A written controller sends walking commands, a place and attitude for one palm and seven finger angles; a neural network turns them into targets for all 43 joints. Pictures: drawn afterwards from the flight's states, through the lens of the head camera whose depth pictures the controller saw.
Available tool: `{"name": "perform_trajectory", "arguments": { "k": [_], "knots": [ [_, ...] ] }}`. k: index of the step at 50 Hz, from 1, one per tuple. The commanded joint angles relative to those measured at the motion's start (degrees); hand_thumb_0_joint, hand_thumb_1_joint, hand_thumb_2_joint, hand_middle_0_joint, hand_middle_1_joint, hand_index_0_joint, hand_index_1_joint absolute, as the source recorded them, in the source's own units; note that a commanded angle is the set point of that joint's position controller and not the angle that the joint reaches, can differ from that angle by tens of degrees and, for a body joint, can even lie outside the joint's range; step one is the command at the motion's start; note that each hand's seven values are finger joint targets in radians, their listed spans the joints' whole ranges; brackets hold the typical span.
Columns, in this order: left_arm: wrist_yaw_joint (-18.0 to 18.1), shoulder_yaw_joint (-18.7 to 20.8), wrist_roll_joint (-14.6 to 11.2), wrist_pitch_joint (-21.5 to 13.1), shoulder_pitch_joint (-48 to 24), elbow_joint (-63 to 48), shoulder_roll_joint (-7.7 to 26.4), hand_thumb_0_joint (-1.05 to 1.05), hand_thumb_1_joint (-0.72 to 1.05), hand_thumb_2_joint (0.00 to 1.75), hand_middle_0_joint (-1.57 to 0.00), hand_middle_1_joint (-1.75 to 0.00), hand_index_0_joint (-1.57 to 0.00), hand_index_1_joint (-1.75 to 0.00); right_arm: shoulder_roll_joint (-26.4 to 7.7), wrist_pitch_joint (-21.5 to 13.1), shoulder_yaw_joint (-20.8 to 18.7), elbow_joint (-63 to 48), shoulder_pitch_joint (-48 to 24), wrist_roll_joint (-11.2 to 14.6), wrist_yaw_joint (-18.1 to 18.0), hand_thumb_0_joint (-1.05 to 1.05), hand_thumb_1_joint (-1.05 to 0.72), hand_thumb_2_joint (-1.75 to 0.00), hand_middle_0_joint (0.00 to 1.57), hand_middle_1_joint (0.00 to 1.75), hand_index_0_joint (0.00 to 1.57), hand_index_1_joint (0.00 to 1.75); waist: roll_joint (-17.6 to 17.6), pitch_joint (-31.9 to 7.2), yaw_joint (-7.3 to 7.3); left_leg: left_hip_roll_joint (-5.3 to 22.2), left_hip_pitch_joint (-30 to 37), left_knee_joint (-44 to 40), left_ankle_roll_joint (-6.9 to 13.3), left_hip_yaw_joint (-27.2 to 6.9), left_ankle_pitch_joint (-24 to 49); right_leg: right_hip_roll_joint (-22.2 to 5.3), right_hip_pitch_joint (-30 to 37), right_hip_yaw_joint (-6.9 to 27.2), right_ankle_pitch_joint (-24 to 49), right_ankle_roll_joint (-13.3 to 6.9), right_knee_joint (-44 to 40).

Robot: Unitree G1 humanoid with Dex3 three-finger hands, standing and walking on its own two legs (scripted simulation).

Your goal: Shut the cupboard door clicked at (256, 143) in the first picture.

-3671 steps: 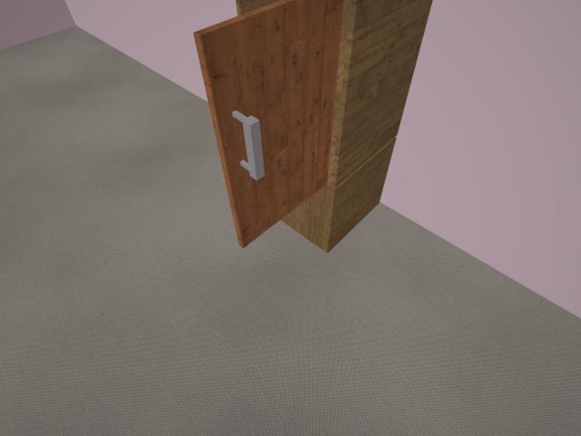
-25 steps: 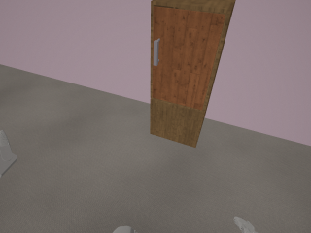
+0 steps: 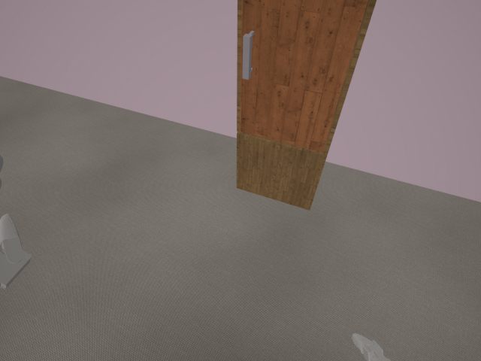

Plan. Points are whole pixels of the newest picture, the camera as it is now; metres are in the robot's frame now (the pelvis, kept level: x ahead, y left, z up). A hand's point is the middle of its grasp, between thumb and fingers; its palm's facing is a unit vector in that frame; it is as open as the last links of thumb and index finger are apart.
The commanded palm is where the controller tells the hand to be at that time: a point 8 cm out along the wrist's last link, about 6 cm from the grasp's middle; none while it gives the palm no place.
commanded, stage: stop stepping back and stand still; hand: left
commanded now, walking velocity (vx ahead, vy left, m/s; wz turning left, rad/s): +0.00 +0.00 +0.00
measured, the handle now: (249, 55) +1.05 +0.03 +0.03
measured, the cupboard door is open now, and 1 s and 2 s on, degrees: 0 0 0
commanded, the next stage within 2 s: let the arm hang, fingers relaxed in 0.34 s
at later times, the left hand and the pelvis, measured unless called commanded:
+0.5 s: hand (49, 255) +0.23 +0.28 +0.12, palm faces +0.29 -0.81 -0.51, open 7.4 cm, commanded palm none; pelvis +0.01 +0.01 +0.00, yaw +0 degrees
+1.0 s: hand out of the picture -0.09 +0.21 -0.16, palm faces +0.02 -0.98 -0.20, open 7.2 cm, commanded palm none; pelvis -0.02 +0.03 +0.01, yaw +0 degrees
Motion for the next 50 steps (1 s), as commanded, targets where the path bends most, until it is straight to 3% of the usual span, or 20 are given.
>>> {"name": "perform_trajectory", "arguments": {
  "k": [1, 2, 3, 4, 6, 11, 16, 21, 22, 23, 24, 26, 28, 30, 33, 38, 41, 46, 50],
  "knots": [
    [1.59, 7.78, -0.69, -4.02, -6.34, -10.91, 11.71, 0.00, 0.90, 0.90, -0.20, -0.30, -0.20, -0.30, -8.06, -2.99, -3.53, -9.84, -7.66, 0.44, -2.13, 0.00, -0.90, -0.90, 0.20, 0.30, 0.20, 0.30, 3.73, -7.37, -0.10, 6.77, 11.76, -15.92, 3.09, -7.97, 23.50, -4.46, 0.04, 5.05, 17.94, 1.67, -0.63],
    [1.15, 6.71, -0.58, -3.67, -6.00, -9.01, 10.59, 0.00, 0.90, 0.90, -0.20, -0.30, -0.20, -0.30, -8.45, -2.95, -3.55, -10.21, -7.60, 0.78, -2.20, 0.00, -0.90, -0.90, 0.20, 0.30, 0.20, 0.30, 5.10, -6.12, 0.19, 9.23, 10.78, -16.75, 3.98, -10.80, 23.76, -2.33, -0.93, 4.35, 12.11, 2.52, -1.77],
    [0.95, 7.16, -0.39, -3.49, -6.12, -8.50, 10.97, 0.00, 0.90, 0.90, -0.20, -0.30, -0.20, -0.30, -7.59, -2.96, -2.81, -9.91, -7.74, 0.38, -2.27, 0.00, -0.90, -0.90, 0.20, 0.30, 0.20, 0.30, 9.25, -4.16, -0.17, 9.70, 8.35, -18.12, 4.57, -11.97, 24.29, -1.50, -0.71, 3.11, 12.06, 2.79, -2.30],
    [0.65, 7.35, -0.08, -3.64, -7.11, -9.72, 11.49, 0.00, 0.90, 0.90, -0.20, -0.30, -0.20, -0.30, -7.61, -3.27, -2.68, -9.84, -7.99, 0.23, -2.26, 0.00, -0.90, -0.90, 0.20, 0.30, 0.20, 0.30, 10.25, -3.79, 0.09, 9.04, 7.71, -17.65, 4.21, -10.84, 25.77, -1.71, 0.77, 2.75, 13.30, 2.62, -3.55],
    [0.49, 6.46, -0.04, -3.83, -7.06, -10.10, 10.62, 0.00, 0.90, 0.90, -0.20, -0.30, -0.20, -0.30, -7.48, -3.52, -2.65, -9.95, -7.48, 0.58, -2.06, 0.00, -0.90, -0.90, 0.20, 0.30, 0.20, 0.30, 7.47, -4.59, -0.11, 7.47, 6.63, -16.20, 3.09, -7.79, 25.69, -2.03, 3.92, 3.18, 17.81, 2.20, -6.23],
    [0.65, 7.51, -1.04, -2.81, -0.67, -10.84, 10.73, 0.00, 0.90, 0.90, -0.20, -0.30, -0.20, -0.30, -7.36, -2.18, -2.99, -11.55, -6.86, 1.07, -1.29, 0.00, -0.90, -0.90, 0.20, 0.30, 0.20, 0.30, 3.21, -12.34, -0.55, 4.08, 8.80, -9.68, 1.12, -1.90, 34.25, -5.26, 10.28, 6.15, 38.44, 0.94, -5.55],
    [0.71, 9.04, -1.91, -2.20, 2.12, -9.93, 11.71, 0.00, 0.90, 0.90, -0.20, -0.30, -0.20, -0.30, -7.20, -0.38, -2.73, -12.90, -7.14, 1.35, -1.53, 0.00, -0.90, -0.90, 0.20, 0.30, 0.20, 0.30, 3.00, -11.50, -0.66, 3.65, 7.44, -9.75, 0.81, -1.36, 33.79, -5.78, 10.16, 6.02, 41.01, 1.08, -5.61],
    [0.55, 7.59, -1.84, -1.74, 0.14, -8.81, 11.07, 0.00, 0.90, 0.90, -0.20, -0.30, -0.20, -0.30, -7.45, -0.10, -2.72, -13.17, -7.56, 1.41, -2.05, 0.00, -0.90, -0.90, 0.20, 0.30, 0.20, 0.30, 4.20, -9.00, -0.49, 4.08, 7.58, -11.98, 1.03, -2.09, 28.74, -5.00, 7.12, 6.07, 33.30, 1.65, -7.53],
    [-7.65, -19.23, 2.35, 6.78, -6.84, 31.01, 1.19, 0.00, 0.90, 0.90, -0.20, -0.30, -0.20, -0.30, -18.07, -3.85, -4.43, -5.26, -13.23, 2.14, 3.06, 0.00, -0.90, -0.90, 0.20, 0.30, 0.20, 0.30, 5.10, -1.36, -1.81, 4.28, 4.93, -5.84, 1.27, -2.17, 31.69, -8.64, -1.52, 2.59, 35.14, 0.71, -1.95],
    [-9.14, -17.88, 2.72, 10.72, -7.23, 34.09, 0.51, 0.00, 0.90, 0.90, -0.20, -0.30, -0.20, -0.30, -16.66, -1.87, -5.32, -3.09, -8.56, 0.83, 3.48, 0.00, -0.90, -0.90, 0.20, 0.30, 0.20, 0.30, 5.60, -5.06, -0.91, 4.96, 6.14, -7.81, 1.18, -2.75, 26.11, -7.68, -2.59, 5.80, 24.78, 0.34, -4.23],
    [-9.64, -18.75, 3.27, 11.15, -9.04, 37.03, -0.65, 0.00, 0.90, 0.90, -0.20, -0.30, -0.20, -0.30, -15.72, -0.94, -4.96, -1.93, -6.68, 0.16, 3.34, 0.00, -0.90, -0.90, 0.20, 0.30, 0.20, 0.30, 1.80, -5.35, -0.49, 5.47, 5.01, -8.25, 1.83, -3.52, 22.98, -6.76, -2.73, 4.97, 19.72, 0.49, -4.37],
    [-10.26, -19.38, 3.10, 11.19, -13.02, 43.41, 0.35, 0.00, 0.90, 0.90, -0.20, -0.30, -0.20, -0.30, -15.23, 0.93, -3.48, -1.84, -6.93, -0.26, 3.20, 0.00, -0.90, -0.90, 0.20, 0.30, 0.20, 0.30, -4.80, -3.08, 0.12, 5.25, 1.54, -10.60, 2.99, -6.13, 15.45, -6.67, -2.47, 5.17, 12.96, 0.59, -6.42],
    [-10.19, -20.02, 3.21, 10.93, -16.50, 51.33, 1.14, 0.00, 0.90, 0.90, -0.20, -0.30, -0.20, -0.30, -15.30, 1.96, -3.02, 0.15, -7.01, -0.96, 3.16, 0.00, -0.90, -0.90, 0.20, 0.30, 0.20, 0.30, -10.93, -1.59, -0.31, 4.04, 3.10, -10.98, 2.87, -6.98, 13.37, -7.55, -3.71, 7.27, 8.97, -0.34, -8.97],
    [-9.74, -21.05, 2.96, 11.30, -18.16, 59.08, 0.64, 0.00, 0.90, 0.90, -0.20, -0.30, -0.20, -0.30, -13.34, 3.16, -2.31, 2.58, -5.89, -1.32, 3.24, 0.00, -0.90, -0.90, 0.20, 0.30, 0.20, 0.30, -9.58, -1.14, -0.74, 2.88, 5.35, -11.82, 2.34, -5.88, 14.49, -8.38, -3.65, 8.01, 8.80, -0.76, -10.14],
    [-9.20, -22.41, 2.53, 11.80, -18.95, 69.61, -1.20, 0.00, 0.90, 0.90, -0.20, -0.30, -0.20, -0.30, -11.43, 3.97, -1.19, 7.53, -5.12, -1.47, 3.04, 0.00, -0.90, -0.90, 0.20, 0.30, 0.20, 0.30, -0.57, -0.50, -0.43, 3.13, 6.30, -16.48, 1.91, -6.15, 14.69, -6.82, -0.61, 7.57, 7.13, 0.29, -11.13],
    [-8.84, -22.06, 2.30, 11.49, -15.29, 82.49, -4.85, 0.00, 0.90, 0.90, -0.20, -0.30, -0.20, -0.30, -8.16, 4.07, -1.09, 15.05, -2.19, -1.38, 1.93, 0.00, -0.90, -0.90, 0.20, 0.30, 0.20, 0.30, 8.02, 0.09, 0.25, 2.89, 6.05, -20.57, 1.89, -6.06, 6.91, -6.03, 3.07, 7.65, 5.82, -0.29, -14.63],
    [-8.80, -22.48, 2.18, 11.41, -13.78, 87.20, -5.57, 0.00, 0.90, 0.90, -0.20, -0.30, -0.20, -0.30, -7.13, 4.14, -1.32, 18.23, 0.49, -0.99, 1.44, 0.00, -0.90, -0.90, 0.20, 0.30, 0.20, 0.30, 7.06, 0.58, 0.14, 3.24, 6.58, -21.41, 2.02, -6.10, 5.77, -5.96, 3.97, 6.91, 6.76, -0.38, -15.92],
    [-8.46, -23.00, 2.19, 11.30, -11.93, 92.29, -7.49, 0.00, 0.90, 0.90, -0.20, -0.30, -0.20, -0.30, -5.54, 4.31, -1.74, 22.23, 4.50, -0.64, 0.88, 0.00, -0.90, -0.90, 0.20, 0.30, 0.20, 0.30, 0.67, 3.14, -0.25, 3.72, 8.24, -22.31, 2.35, -5.91, 5.18, -5.73, 1.79, 6.19, 5.59, -0.21, -17.12],
    [-8.14, -23.06, 2.30, 11.35, -10.41, 94.07, -8.65, 0.00, 0.90, 0.90, -0.20, -0.30, -0.20, -0.30, -4.38, 4.45, -1.93, 23.76, 6.41, -0.62, 0.72, 0.00, -0.90, -0.90, 0.20, 0.30, 0.20, 0.30, -0.73, 4.57, -0.41, 3.78, 8.02, -22.90, 2.54, -5.67, 3.93, -5.55, 0.56, 6.12, 4.22, -0.04, -17.32]
  ]
}}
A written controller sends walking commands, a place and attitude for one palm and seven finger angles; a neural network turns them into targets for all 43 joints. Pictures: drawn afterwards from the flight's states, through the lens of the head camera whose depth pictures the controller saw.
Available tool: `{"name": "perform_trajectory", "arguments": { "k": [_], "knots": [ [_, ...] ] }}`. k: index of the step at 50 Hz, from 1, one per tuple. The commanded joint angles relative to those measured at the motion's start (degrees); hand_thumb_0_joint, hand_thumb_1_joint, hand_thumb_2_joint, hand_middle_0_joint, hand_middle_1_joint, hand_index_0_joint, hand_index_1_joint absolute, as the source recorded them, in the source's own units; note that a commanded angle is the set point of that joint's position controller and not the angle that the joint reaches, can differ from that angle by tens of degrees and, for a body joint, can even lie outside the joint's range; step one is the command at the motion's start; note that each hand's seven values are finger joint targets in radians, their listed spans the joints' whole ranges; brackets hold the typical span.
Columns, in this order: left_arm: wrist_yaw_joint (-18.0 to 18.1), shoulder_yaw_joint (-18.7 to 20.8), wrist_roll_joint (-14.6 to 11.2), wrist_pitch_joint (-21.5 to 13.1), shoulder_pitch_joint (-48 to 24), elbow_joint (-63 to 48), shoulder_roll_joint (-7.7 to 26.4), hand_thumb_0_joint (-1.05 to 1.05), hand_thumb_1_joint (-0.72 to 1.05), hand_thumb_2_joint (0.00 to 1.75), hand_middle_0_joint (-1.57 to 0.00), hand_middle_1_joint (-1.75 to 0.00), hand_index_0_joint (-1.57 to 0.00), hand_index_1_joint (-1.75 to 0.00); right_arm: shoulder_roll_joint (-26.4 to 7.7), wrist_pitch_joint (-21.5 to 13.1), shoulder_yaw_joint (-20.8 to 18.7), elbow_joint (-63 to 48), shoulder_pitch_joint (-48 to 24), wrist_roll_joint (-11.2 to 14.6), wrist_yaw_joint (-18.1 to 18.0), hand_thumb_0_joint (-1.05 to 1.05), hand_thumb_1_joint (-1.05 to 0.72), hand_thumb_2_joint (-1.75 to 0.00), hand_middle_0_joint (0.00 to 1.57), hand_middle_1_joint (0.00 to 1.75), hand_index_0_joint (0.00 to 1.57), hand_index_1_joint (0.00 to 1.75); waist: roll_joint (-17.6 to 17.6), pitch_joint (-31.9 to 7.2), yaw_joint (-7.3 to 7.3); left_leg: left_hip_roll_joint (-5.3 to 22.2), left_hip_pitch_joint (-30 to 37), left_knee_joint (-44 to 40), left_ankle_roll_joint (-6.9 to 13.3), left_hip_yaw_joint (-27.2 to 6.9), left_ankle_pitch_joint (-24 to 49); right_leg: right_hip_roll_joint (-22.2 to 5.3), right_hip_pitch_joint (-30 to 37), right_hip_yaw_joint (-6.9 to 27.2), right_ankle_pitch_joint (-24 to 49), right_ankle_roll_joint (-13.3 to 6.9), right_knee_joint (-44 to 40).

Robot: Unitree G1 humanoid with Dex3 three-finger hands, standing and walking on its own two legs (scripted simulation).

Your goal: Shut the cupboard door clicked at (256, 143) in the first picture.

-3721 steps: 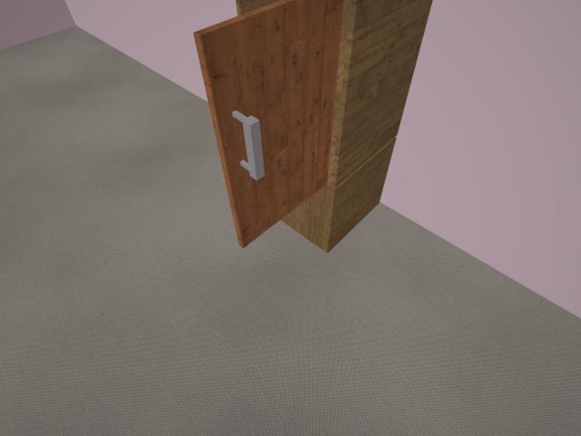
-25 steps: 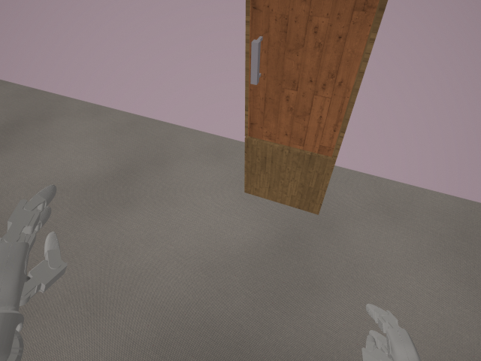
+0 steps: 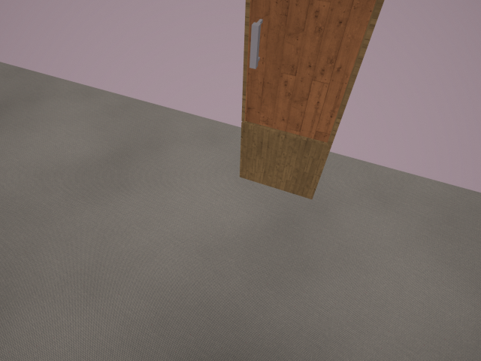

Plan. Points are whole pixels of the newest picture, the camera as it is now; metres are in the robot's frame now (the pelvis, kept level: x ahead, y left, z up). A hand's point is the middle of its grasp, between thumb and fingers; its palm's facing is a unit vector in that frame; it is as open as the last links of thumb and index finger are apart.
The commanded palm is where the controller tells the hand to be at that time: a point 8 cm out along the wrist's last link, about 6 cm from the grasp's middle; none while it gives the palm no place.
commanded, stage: let the arm hang, fingers relaxed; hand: left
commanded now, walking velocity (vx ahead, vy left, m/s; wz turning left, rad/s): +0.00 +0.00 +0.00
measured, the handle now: (256, 44) +1.07 +0.01 +0.01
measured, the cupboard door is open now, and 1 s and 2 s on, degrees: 0 0 0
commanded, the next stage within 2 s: look to check the result in 0.54 s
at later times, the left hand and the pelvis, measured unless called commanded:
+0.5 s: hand out of the picture -0.01 +0.17 -0.18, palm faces +0.02 -0.99 -0.16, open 7.3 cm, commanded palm none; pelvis +0.00 +0.01 +0.00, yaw -1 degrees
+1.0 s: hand out of the picture +0.03 +0.20 -0.17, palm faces -0.01 -0.97 -0.25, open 7.4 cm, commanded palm none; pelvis +0.01 +0.00 +0.00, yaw -1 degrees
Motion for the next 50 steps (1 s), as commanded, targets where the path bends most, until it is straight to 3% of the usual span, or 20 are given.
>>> {"name": "perform_trajectory", "arguments": {
  "k": [1, 11, 20, 22, 34, 37, 50],
  "knots": [
    [0.80, 0.71, -0.01, -1.78, 1.89, -1.52, 3.93, 0.00, 0.90, 0.90, -0.20, -0.30, -0.20, -0.30, -5.76, -1.20, -1.33, -1.74, 2.02, 0.18, -0.98, 0.00, -0.90, -0.90, 0.20, 0.30, 0.20, 0.30, -1.05, 1.01, -0.61, 5.54, 1.27, -7.07, 0.25, -6.77, -6.04, -4.62, -4.99, 5.26, -3.57, -2.47, -5.90],
    [1.18, 0.98, 0.38, -1.57, 3.17, -1.32, 2.18, 0.00, 0.90, 0.90, -0.20, -0.30, -0.20, -0.30, -4.28, -1.28, -1.69, -1.08, 2.95, -0.06, -0.95, 0.00, -0.90, -0.90, 0.20, 0.30, 0.20, 0.30, 0.40, 3.67, -0.43, 5.57, -1.41, -9.15, 0.41, -7.70, -11.01, -3.78, -6.88, 5.03, -4.59, -1.88, -4.40],
    [1.13, 1.39, 0.47, -2.05, 1.67, -2.33, 2.58, 0.00, 0.90, 0.90, -0.20, -0.30, -0.20, -0.30, -4.56, -1.82, -1.95, -1.55, 1.96, -0.03, -0.86, 0.00, -0.90, -0.90, 0.20, 0.30, 0.20, 0.30, 0.29, 3.19, -0.50, 5.31, -0.55, -8.86, 0.22, -7.35, -8.08, -4.09, -6.55, 5.25, -2.26, -1.95, -4.41],
    [1.04, 1.39, 0.40, -2.03, 1.34, -2.33, 2.96, 0.00, 0.90, 0.90, -0.20, -0.30, -0.20, -0.30, -4.91, -1.81, -1.96, -1.59, 1.69, -0.04, -0.87, 0.00, -0.90, -0.90, 0.20, 0.30, 0.20, 0.30, 1.63, 3.53, -0.48, 5.25, -0.76, -9.08, 0.12, -7.48, -8.86, -4.09, -6.58, 5.32, -2.76, -1.93, -4.63],
    [0.66, 1.86, 0.30, -2.57, -1.61, -2.77, 6.85, 0.00, 0.90, 0.90, -0.20, -0.30, -0.20, -0.30, -8.86, -2.15, -2.51, -2.29, -0.94, 0.17, -0.77, 0.00, -0.90, -0.90, 0.20, 0.30, 0.20, 0.30, 0.29, -0.03, -0.56, 5.61, 3.01, -7.53, 0.25, -7.08, -3.58, -4.72, -4.69, 5.96, -0.98, -2.49, -5.60],
    [0.55, 1.84, 0.29, -2.51, -2.75, -2.56, 7.51, 0.00, 0.90, 0.90, -0.20, -0.30, -0.20, -0.30, -9.30, -2.13, -2.43, -2.02, -2.16, 0.17, -0.74, 0.00, -0.90, -0.90, 0.20, 0.30, 0.20, 0.30, 0.26, 1.38, -0.63, 5.77, 2.83, -8.09, 0.15, -6.99, -4.07, -4.95, -5.05, 6.17, -1.53, -2.48, -6.16],
    [0.24, 1.98, 0.28, -2.94, -7.07, -2.98, 11.61, 0.00, 0.90, 0.90, -0.20, -0.30, -0.20, -0.30, -13.24, -2.46, -2.56, -2.38, -7.56, 0.23, -0.38, 0.00, -0.90, -0.90, 0.20, 0.30, 0.20, 0.30, -0.19, -1.20, -0.48, 6.43, 5.78, -7.64, -0.04, -6.91, 2.77, -5.89, -2.20, 6.19, 2.82, -2.33, -7.28]
  ]
}}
